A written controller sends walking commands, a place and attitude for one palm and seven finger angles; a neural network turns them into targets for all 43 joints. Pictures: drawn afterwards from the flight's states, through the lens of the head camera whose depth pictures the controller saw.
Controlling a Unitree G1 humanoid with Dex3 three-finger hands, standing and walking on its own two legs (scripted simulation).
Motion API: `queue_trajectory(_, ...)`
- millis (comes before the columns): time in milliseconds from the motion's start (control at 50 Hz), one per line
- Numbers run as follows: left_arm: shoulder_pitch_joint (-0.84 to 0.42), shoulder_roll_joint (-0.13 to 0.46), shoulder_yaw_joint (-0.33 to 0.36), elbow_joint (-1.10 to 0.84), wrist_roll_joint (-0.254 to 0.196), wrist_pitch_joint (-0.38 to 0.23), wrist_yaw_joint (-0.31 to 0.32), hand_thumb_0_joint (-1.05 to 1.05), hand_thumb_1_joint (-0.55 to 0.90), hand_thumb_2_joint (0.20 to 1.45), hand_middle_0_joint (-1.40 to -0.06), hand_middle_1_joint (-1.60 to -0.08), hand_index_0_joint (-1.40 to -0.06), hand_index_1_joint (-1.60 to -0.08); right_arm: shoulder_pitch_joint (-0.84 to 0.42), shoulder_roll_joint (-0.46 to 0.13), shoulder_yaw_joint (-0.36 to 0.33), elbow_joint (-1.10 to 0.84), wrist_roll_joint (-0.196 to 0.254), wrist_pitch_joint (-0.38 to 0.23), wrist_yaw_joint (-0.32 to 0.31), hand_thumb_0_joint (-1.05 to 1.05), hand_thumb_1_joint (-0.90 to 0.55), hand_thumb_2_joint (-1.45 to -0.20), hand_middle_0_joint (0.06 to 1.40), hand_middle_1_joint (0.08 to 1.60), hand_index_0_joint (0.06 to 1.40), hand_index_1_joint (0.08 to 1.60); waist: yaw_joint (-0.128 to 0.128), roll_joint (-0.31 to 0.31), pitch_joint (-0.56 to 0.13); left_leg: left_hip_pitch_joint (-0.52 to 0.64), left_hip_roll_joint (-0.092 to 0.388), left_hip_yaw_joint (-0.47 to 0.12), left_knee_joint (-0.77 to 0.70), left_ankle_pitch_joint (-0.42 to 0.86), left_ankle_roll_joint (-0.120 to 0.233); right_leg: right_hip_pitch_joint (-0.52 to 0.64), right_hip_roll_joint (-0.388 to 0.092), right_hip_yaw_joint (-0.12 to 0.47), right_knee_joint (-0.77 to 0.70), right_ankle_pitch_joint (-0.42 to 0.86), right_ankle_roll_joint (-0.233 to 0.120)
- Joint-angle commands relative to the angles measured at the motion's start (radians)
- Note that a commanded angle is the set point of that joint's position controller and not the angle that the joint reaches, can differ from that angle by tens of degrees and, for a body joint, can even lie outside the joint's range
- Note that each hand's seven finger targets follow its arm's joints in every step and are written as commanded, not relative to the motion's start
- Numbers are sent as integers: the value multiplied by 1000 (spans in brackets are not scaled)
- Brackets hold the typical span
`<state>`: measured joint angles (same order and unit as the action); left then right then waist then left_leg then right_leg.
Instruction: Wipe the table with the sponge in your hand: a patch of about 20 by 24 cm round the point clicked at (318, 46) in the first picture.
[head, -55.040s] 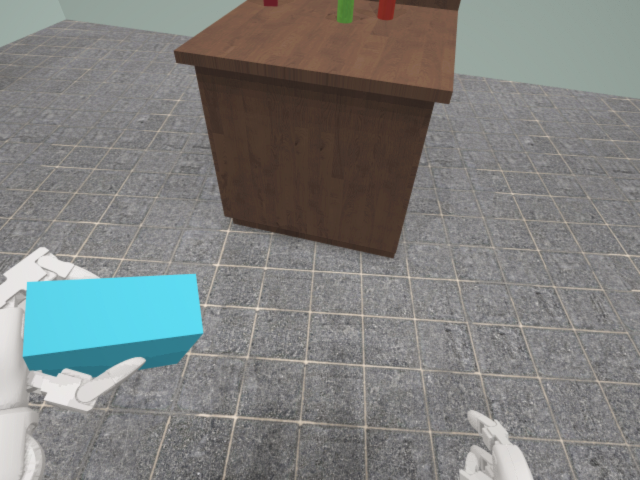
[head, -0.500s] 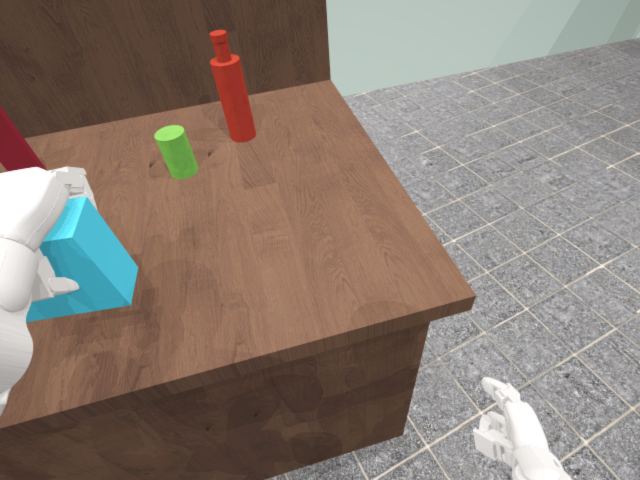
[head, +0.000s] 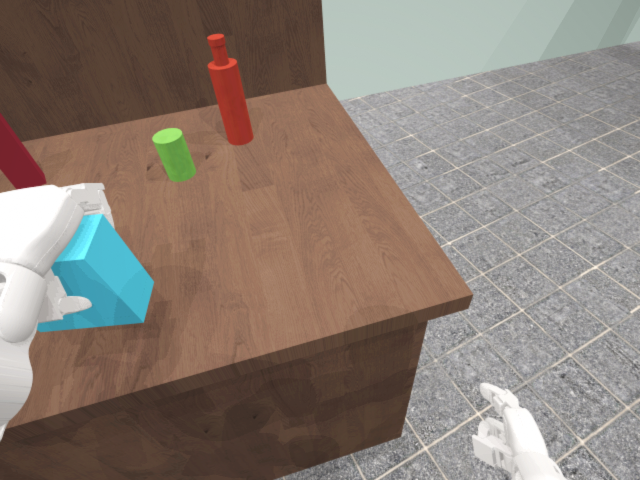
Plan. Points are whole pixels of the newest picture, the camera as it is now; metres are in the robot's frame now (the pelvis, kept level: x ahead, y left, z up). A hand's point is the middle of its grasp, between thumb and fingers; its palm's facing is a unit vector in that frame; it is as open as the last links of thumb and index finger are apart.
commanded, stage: bring the sponge back beside the body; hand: left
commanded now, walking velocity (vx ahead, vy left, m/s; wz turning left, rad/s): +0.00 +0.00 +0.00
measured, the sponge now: (80, 288) +0.24 +0.33 +0.14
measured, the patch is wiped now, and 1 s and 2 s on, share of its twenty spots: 1.00 1.00 1.00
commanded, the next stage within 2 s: step back with the hand held close in 1.30 s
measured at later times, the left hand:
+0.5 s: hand (74, 270) +0.22 +0.29 +0.21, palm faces +0.24 -0.03 -0.97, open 9.8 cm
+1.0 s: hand (114, 303) +0.20 +0.25 +0.18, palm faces +0.25 -0.13 -0.96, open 9.8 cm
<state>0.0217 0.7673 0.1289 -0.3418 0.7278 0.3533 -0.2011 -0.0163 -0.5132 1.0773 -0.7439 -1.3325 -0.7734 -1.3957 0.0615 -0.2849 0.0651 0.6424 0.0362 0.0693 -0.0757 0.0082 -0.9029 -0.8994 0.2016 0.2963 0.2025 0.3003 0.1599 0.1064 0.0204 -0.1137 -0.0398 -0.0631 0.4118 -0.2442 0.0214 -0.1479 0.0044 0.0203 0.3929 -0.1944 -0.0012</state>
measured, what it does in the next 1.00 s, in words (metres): stands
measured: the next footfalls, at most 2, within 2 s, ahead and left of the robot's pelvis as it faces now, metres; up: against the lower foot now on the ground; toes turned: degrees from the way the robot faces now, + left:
none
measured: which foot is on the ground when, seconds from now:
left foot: down 0.00-1.00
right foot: down 0.00-1.00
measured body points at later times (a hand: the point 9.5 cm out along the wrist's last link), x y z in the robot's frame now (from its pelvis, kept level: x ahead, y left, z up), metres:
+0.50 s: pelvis -0.01 -0.02 +0.00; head -0.03 -0.06 +0.45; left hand +0.20 +0.28 +0.26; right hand +0.25 -0.19 -0.07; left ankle -0.01 +0.11 -0.74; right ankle +0.01 -0.13 -0.74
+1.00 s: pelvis -0.01 -0.03 +0.00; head -0.04 -0.09 +0.44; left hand +0.18 +0.25 +0.23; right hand +0.24 -0.22 -0.08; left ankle -0.01 +0.11 -0.74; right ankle +0.01 -0.13 -0.74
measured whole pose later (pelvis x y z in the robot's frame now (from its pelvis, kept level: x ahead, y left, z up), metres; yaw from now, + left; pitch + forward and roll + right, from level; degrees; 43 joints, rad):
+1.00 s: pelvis -0.01 -0.03 +0.00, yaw -2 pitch -5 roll +0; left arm 0.20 0.59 0.06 -0.51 0.73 0.53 -0.07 -0.02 -0.51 1.08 -0.74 -1.33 -0.77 -1.40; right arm 0.03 -0.27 0.06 0.63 0.04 0.08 -0.06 0.01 -0.90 -0.90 0.20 0.30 0.20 0.30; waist 0.15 0.13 0.00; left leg -0.08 0.00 -0.05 0.43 -0.26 -0.02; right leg -0.14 0.05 0.03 0.45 -0.21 -0.04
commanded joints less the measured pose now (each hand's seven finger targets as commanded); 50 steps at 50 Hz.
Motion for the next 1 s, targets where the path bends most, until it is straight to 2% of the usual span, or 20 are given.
queue_trajectory(0,-260,288,229,-99,27,66,111,0,100,1300,-1200,-1600,-1200,-1600,-214,-97,-46,-163,5,-50,1,0,-900,-900,200,300,200,300,17,8,-206,-38,4,-4,-65,300,-19,150,21,17,-32,178,-68)
queue_trajectory(40,-266,251,195,-116,30,101,104,0,100,1300,-1200,-1600,-1200,-1600,-272,-93,-36,-175,19,-55,1,0,-900,-900,200,300,200,300,10,29,-199,-31,1,-6,-70,280,-14,125,33,45,-38,155,-75)
queue_trajectory(100,-244,184,110,-109,25,123,78,0,100,1300,-1200,-1600,-1200,-1600,-251,-101,-37,-170,17,-49,-6,0,-900,-900,200,300,200,300,-10,-26,-176,-38,8,2,-84,244,-7,117,19,-5,-38,139,-55)
queue_trajectory(140,-259,141,70,-172,33,135,58,0,100,1300,-1200,-1600,-1200,-1600,-306,-83,-22,-196,29,-64,-8,0,-900,-900,200,300,200,300,-17,19,-181,-28,9,-7,-97,206,-1,99,31,18,-42,98,-60)
queue_trajectory(200,-257,151,55,-194,49,125,53,0,100,1300,-1200,-1600,-1200,-1600,-269,-88,-29,-179,11,-66,-19,0,-900,-900,200,300,200,300,-15,-21,-195,-25,9,-7,-101,187,6,118,19,-7,-40,87,-53)
queue_trajectory(220,-265,190,86,-210,67,121,56,0,100,1300,-1200,-1600,-1200,-1600,-268,-91,-30,-176,5,-65,-22,0,-900,-900,200,300,200,300,-10,-25,-207,-25,6,-9,-98,187,7,127,21,1,-36,89,-56)
queue_trajectory(240,-284,214,111,-271,83,127,61,0,100,1300,-1200,-1600,-1200,-1600,-312,-80,-17,-202,11,-73,-19,0,-900,-900,200,300,200,300,0,16,-229,-23,5,-21,-102,178,10,139,37,38,-30,72,-67)
queue_trajectory(260,-322,238,122,-268,101,122,72,0,100,1300,-1200,-1600,-1200,-1600,-277,-82,-20,-189,-2,-72,-22,0,-900,-900,200,300,200,300,5,-12,-253,-28,1,-9,-91,196,10,162,22,12,-15,75,-65)
queue_trajectory(340,-293,272,181,-282,129,123,111,0,100,1300,-1200,-1600,-1200,-1600,-305,-71,-19,-188,-3,-54,-7,0,-900,-900,200,300,200,300,28,50,-245,-26,-3,-21,-91,221,4,177,47,70,-23,91,-86)
queue_trajectory(500,-127,98,59,-168,36,175,93,0,100,1300,-1200,-1600,-1200,-1600,-284,-84,-23,-182,14,-30,6,0,-900,-900,200,300,200,300,-5,-53,-108,-53,14,9,-86,147,-1,76,28,37,-57,42,-56)
queue_trajectory(540,-104,86,62,-223,39,180,87,0,100,1300,-1200,-1600,-1200,-1600,-317,-76,-18,-205,20,-45,4,0,-900,-900,200,300,200,300,-4,-40,-138,-46,7,7,-80,136,5,75,37,71,-56,32,-59)
queue_trajectory(600,-104,105,62,-276,47,167,91,0,100,1300,-1200,-1600,-1200,-1600,-287,-81,-25,-201,7,-52,-3,0,-900,-900,200,300,200,300,-2,-44,-183,-42,1,9,-66,147,11,113,22,48,-37,47,-53)
queue_trajectory(640,-128,149,100,-382,72,156,104,0,100,1300,-1200,-1600,-1200,-1600,-325,-73,-22,-222,6,-69,-6,0,-900,-900,200,300,200,300,5,8,-232,-18,-5,3,-57,156,16,125,37,90,-30,48,-63)
queue_trajectory(660,-148,162,104,-390,84,148,117,0,100,1300,-1200,-1600,-1200,-1600,-284,-71,-26,-213,-5,-73,-8,0,-900,-900,200,300,200,300,12,-7,-257,-23,-10,11,-44,183,17,150,23,64,-11,63,-61)
queue_trajectory(740,-113,195,155,-407,105,127,158,0,100,1300,-1200,-1600,-1200,-1600,-303,-65,-31,-210,-5,-73,-5,0,-900,-900,200,300,200,300,18,9,-220,-10,-10,2,-39,172,11,123,42,118,-37,26,-76)
queue_trajectory(760,-109,161,129,-369,107,128,170,0,100,1300,-1200,-1600,-1200,-1600,-266,-63,-34,-197,-12,-70,-4,0,-900,-900,200,300,200,300,15,1,-202,-22,-9,18,-33,185,9,121,29,86,-28,35,-72)
queue_trajectory(820,-43,104,107,-309,68,137,175,0,100,1300,-1200,-1600,-1200,-1600,-261,-69,-44,-189,-3,-54,4,0,-900,-900,200,300,200,300,11,-41,-151,-24,-4,19,-37,177,3,100,31,93,-45,50,-64)
queue_trajectory(840,-39,78,97,-326,56,146,172,0,100,1300,-1200,-1600,-1200,-1600,-305,-62,-37,-205,8,-64,7,0,-900,-900,200,300,200,300,7,-14,-140,-20,-3,15,-38,158,3,77,43,120,-54,24,-69)
queue_trajectory(880,15,36,66,-292,33,154,168,0,100,1300,-1200,-1600,-1200,-1600,-269,-69,-41,-195,5,-55,9,0,-900,-900,200,300,200,300,4,-48,-125,-37,2,25,-40,156,4,86,29,84,-43,38,-57)
queue_trajectory(980,19,37,63,-324,34,170,168,0,100,1300,-1200,-1600,-1200,-1600,-273,-70,-37,-205,1,-59,4,0,-900,-900,200,300,200,300,-1,-78,-126,-49,4,27,-36,142,10,86,25,84,-37,23,-51)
